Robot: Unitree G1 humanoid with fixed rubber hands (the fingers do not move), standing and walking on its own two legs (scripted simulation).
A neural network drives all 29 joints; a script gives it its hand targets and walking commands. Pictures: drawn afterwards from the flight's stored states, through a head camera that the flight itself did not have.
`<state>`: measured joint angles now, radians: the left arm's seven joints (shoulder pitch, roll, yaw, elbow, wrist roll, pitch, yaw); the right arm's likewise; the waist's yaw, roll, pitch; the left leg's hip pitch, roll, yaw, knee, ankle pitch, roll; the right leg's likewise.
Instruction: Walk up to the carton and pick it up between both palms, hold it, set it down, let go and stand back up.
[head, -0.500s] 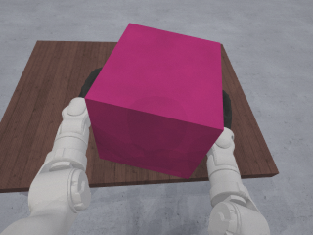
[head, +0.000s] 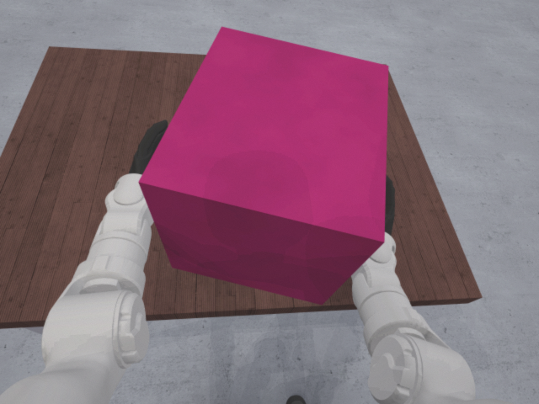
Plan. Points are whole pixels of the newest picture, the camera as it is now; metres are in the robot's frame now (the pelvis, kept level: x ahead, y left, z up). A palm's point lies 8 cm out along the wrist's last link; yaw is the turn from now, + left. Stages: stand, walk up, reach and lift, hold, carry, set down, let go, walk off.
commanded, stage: set down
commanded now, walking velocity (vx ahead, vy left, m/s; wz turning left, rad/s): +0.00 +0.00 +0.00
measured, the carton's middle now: (274, 172) +0.44 -0.02 +0.04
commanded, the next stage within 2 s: none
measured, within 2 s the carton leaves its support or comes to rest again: neither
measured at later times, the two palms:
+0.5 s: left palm (141, 181) +0.44 +0.18 +0.03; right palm (375, 227) +0.36 -0.18 +0.01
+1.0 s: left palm (121, 193) +0.41 +0.20 +0.03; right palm (379, 240) +0.33 -0.18 +0.01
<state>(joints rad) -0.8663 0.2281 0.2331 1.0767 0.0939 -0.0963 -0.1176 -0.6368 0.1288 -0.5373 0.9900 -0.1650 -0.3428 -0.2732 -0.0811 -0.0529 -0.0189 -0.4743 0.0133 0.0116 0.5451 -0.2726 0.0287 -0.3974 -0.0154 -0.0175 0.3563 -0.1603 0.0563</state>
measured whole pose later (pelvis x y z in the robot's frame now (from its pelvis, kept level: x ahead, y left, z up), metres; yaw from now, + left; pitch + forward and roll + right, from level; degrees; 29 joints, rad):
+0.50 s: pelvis -0.01 +0.03 -0.01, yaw -1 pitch +16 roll -6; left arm -0.88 0.24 0.03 1.17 -0.10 -0.13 -0.04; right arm -0.69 0.00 -0.41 1.10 0.04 -0.27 -0.28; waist -0.08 0.00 -0.11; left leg -0.63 0.02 0.01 0.66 -0.31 0.03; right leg -0.50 -0.01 -0.02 0.36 -0.13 0.08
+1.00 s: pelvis -0.03 +0.03 -0.01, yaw -1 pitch +15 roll -6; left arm -0.84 0.31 0.00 1.17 -0.14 -0.08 -0.08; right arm -0.66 -0.02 -0.27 1.12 0.13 -0.28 -0.28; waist -0.08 0.02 -0.13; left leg -0.63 0.02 0.01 0.66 -0.28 0.03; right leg -0.50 -0.01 -0.02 0.36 -0.11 0.08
